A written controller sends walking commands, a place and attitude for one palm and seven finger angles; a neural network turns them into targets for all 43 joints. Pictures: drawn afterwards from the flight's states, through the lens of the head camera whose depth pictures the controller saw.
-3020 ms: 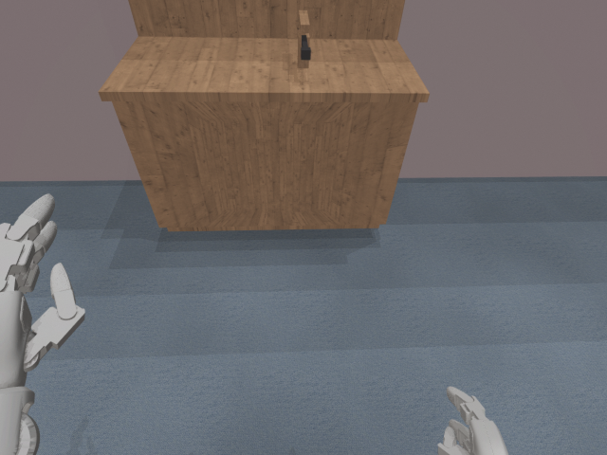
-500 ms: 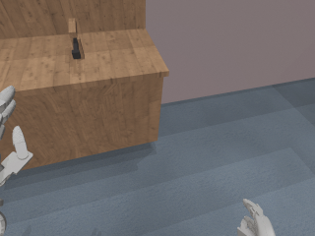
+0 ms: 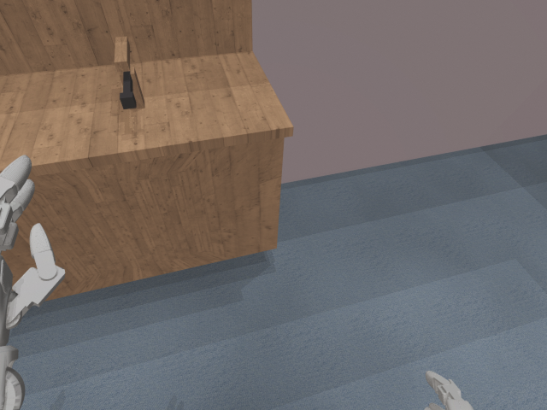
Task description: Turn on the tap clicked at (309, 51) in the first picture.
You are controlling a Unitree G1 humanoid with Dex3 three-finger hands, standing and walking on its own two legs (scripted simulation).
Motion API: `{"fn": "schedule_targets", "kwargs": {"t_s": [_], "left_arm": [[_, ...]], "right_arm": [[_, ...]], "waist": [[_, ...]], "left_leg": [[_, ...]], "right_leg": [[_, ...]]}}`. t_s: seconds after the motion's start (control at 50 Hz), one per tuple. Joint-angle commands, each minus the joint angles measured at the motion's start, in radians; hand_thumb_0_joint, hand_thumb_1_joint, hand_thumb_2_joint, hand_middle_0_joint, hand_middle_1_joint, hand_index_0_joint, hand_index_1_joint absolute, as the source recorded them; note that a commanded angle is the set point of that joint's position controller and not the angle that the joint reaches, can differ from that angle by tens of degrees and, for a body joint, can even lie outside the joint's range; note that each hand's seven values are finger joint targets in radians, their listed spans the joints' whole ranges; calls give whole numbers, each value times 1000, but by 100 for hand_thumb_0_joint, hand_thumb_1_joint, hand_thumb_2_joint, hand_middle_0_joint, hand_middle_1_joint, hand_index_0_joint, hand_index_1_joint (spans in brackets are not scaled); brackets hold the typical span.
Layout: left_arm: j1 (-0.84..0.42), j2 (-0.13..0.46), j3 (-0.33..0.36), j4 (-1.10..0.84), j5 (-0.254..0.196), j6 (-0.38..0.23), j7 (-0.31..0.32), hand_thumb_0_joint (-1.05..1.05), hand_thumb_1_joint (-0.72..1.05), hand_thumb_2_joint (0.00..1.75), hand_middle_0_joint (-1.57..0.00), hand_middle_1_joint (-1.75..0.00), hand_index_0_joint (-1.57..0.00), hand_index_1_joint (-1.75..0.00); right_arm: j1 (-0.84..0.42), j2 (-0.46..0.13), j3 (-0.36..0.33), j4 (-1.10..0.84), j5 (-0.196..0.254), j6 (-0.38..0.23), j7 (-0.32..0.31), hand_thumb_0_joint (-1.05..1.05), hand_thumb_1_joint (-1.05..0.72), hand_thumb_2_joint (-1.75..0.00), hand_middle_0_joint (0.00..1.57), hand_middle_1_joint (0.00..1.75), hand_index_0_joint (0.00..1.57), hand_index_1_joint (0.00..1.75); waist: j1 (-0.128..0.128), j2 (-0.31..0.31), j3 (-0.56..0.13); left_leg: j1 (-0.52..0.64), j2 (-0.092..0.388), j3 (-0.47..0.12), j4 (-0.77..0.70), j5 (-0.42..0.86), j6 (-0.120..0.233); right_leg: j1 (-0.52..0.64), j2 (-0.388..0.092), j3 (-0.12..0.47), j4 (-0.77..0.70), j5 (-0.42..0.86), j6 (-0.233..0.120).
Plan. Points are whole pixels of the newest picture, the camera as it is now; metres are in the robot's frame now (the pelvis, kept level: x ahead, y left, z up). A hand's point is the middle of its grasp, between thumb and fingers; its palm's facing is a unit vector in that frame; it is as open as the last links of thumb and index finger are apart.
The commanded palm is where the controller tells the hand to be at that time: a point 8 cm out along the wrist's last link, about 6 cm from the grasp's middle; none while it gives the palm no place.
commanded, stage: take the last steps up to it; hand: left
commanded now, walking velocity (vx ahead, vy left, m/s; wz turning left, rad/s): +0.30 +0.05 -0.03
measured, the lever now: (128, 100) +0.72 +0.39 +0.05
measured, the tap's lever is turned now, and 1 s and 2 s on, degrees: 0 0 0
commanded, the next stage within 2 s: come to a stop and stand still in 1.20 s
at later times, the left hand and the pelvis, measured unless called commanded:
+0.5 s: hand (120, 204) +0.30 +0.21 +0.18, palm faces +0.42 -0.81 -0.41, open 7.4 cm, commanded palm +0.24 +0.26 +0.18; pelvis +0.09 -0.03 +0.00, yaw +1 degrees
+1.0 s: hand (155, 135) +0.42 +0.20 +0.19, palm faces +0.38 -0.79 -0.48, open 7.4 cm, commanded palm +0.37 +0.25 +0.18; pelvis +0.21 -0.03 +0.00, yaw -1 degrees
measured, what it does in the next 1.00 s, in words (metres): walks ahead: right foot, then left foot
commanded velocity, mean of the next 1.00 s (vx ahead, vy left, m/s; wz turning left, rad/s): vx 0.27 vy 0.06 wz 0.00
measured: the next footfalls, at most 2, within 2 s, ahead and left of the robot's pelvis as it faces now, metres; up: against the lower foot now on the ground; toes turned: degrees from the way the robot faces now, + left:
right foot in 0.34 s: +0.13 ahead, -0.12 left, +0.00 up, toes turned -9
left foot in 0.68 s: +0.24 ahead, +0.12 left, +0.00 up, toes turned +9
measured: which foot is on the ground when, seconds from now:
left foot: down 0.00-0.34, up 0.36-0.66, down 0.68-1.00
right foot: down 0.00-0.02, up 0.04-0.32, down 0.34-0.68, up 0.70-0.98, down 1.00-1.00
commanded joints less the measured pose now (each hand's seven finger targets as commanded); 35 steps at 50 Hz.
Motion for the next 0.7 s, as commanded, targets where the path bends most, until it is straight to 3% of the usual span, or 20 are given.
{"fn": "schedule_targets", "kwargs": {"t_s": [0.0, 0.02, 0.04, 0.06, 0.08, 0.14, 0.24, 0.28, 0.3, 0.32, 0.34, 0.36, 0.4, 0.46, 0.48, 0.54, 0.62, 0.64, 0.66, 0.68], "left_arm": [[-150, 152, 98, -186, -8, -69, 20, 0, 90, 90, -20, -30, -20, -30], [-172, 190, 116, -187, 2, -74, 19, 0, 90, 90, -20, -30, -20, -30], [-166, 193, 123, -191, 5, -78, 16, 0, 90, 90, -20, -30, -20, -30], [-155, 202, 128, -214, 4, -79, 11, 0, 90, 90, -20, -30, -20, -30], [-125, 176, 115, -235, 6, -77, 8, 0, 90, 90, -20, -30, -20, -30], [-29, 142, 111, -229, -2, -65, 7, 0, 90, 90, -20, -30, -20, -30], [-57, 141, 117, -144, -3, -45, 11, 0, 90, 90, -20, -30, -20, -30], [-99, 145, 108, -131, 3, -37, 11, 0, 90, 90, -20, -30, -20, -30], [-98, 173, 125, -110, 9, -36, 14, 0, 90, 90, -20, -30, -20, -30], [-113, 201, 138, -105, 11, -33, 18, 0, 90, 90, -20, -30, -20, -30], [-155, 216, 157, -111, -5, -31, 14, 0, 90, 90, -20, -30, -20, -30], [-184, 201, 134, -129, -8, -36, 7, 0, 90, 90, -20, -30, -20, -30], [-123, 189, 136, -130, -1, -55, 3, 0, 90, 90, -20, -30, -20, -30], [-109, 173, 126, -176, 4, -74, 6, 0, 90, 90, -20, -30, -20, -30], [-86, 182, 139, -179, 4, -77, 11, 0, 90, 90, -20, -30, -20, -30], [-48, 177, 148, -213, -2, -68, 23, 0, 90, 90, -20, -30, -20, -30], [-100, 174, 130, -234, -3, -63, 33, 0, 90, 90, -20, -30, -20, -30], [-121, 173, 127, -233, -5, -69, 32, 0, 90, 90, -20, -30, -20, -30], [-126, 154, 113, -239, -9, -71, 30, 0, 90, 90, -20, -30, -20, -30], [-133, 161, 111, -196, -7, -84, 26, 0, 90, 90, -20, -30, -20, -30]], "right_arm": [[-113, -91, -30, -169, 13, -61, -12, 0, -90, -90, 20, 30, 20, 30], [-133, -69, -14, -164, 1, -73, -12, 0, -90, -90, 20, 30, 20, 30], [-131, -67, -21, -151, 4, -80, -8, 0, -90, -90, 20, 30, 20, 30], [-137, -66, -27, -141, 12, -85, -5, 0, -90, -90, 20, 30, 20, 30], [-135, -73, -31, -137, 12, -90, -1, 0, -90, -90, 20, 30, 20, 30], [-122, -75, -29, -137, 12, -101, 8, 0, -90, -90, 20, 30, 20, 30], [-121, -72, -19, -137, 10, -96, -2, 0, -90, -90, 20, 30, 20, 30], [-139, -68, -16, -143, 13, -86, -7, 0, -90, -90, 20, 30, 20, 30], [-134, -55, -15, -141, 13, -79, -8, 0, -90, -90, 20, 30, 20, 30], [-131, -32, -8, -149, 14, -71, -3, 0, -90, -90, 20, 30, 20, 30], [-172, -58, -17, -156, 11, -83, 2, 0, -90, -90, 20, 30, 20, 30], [-172, -66, -25, -141, 14, -80, 11, 0, -90, -90, 20, 30, 20, 30], [-169, -53, -6, -117, 12, -65, 10, 0, -90, -90, 20, 30, 20, 30], [-172, -47, -7, -126, 11, -49, 6, 0, -90, -90, 20, 30, 20, 30], [-169, -43, -5, -137, 7, -49, 6, 0, -90, -90, 20, 30, 20, 30], [-159, -36, -13, -167, 2, -59, 6, 0, -90, -90, 20, 30, 20, 30], [-120, -59, -33, -177, 6, -66, -6, 0, -90, -90, 20, 30, 20, 30], [-105, -78, -41, -178, 11, -64, -10, 0, -90, -90, 20, 30, 20, 30], [-108, -106, -52, -184, 17, -64, -10, 0, -90, -90, 20, 30, 20, 30], [-116, -87, -38, -187, 15, -70, -2, 0, -90, -90, 20, 30, 20, 30]], "waist": [[-34, 322, -121], [-40, 321, -83], [-38, 253, -63], [-22, 185, -71], [-17, 176, -78], [-16, 240, -108], [-19, 201, -97], [-15, 144, -107], [-8, 13, -120], [-10, -247, -123], [16, -312, -99], [-4, -270, -86], [-8, -112, -54], [-20, -102, -98], [-10, -120, -108], [18, -123, -132], [-11, -50, -140], [-30, 65, -146], [-32, 296, -164], [-30, 329, -156]], "left_leg": [[316, 303, -494, -277, -57, 185], [236, 356, -605, -332, -128, 236], [227, 349, -576, -315, -111, 255], [241, 324, -496, -275, -47, 245], [222, 290, -399, -260, 6, 224], [139, 219, -220, -255, 77, 173], [69, 193, -141, -187, -10, 118], [-18, 155, -99, -66, -110, 81], [-113, 100, -46, 129, -149, 59], [-314, -26, 18, 392, -250, 11], [-390, -35, -79, 571, -294, -8], [-425, -15, -146, 678, -257, -18], [-415, 27, -159, 685, -159, -32], [-282, 43, -116, 442, -112, -29], [-227, 28, -70, 346, -88, -24], [-129, -21, 18, 146, -50, -12], [135, -34, 40, -82, 61, -1], [242, 21, -51, -121, 52, 34], [366, 207, -328, -173, 127, 114], [326, 327, -539, -263, 76, 198]], "right_leg": [[-348, 34, 31, 397, -269, 5], [-397, 7, 96, 546, -254, 0], [-442, -28, 132, 582, -204, 3], [-455, -44, 136, 558, -177, 10], [-433, -46, 107, 520, -143, 18], [-284, -28, 30, 343, -61, 27], [-90, 29, -63, 46, -12, 36], [52, 18, -41, -82, 28, 20], [127, -79, 123, -161, -10, -32], [224, -285, 490, -262, 15, -138], [188, -377, 648, -321, 1, -192], [179, -391, 662, -332, -37, -219], [138, -339, 438, -291, 155, -199], [106, -281, 212, -241, 394, -152], [91, -259, 174, -234, 404, -145], [121, -239, 176, -213, 382, -148], [17, -174, 137, -69, 193, -89], [-82, -127, 103, 79, 150, -57], [-272, -17, 16, 318, -53, -1], [-356, 29, 51, 521, -298, 1]]}}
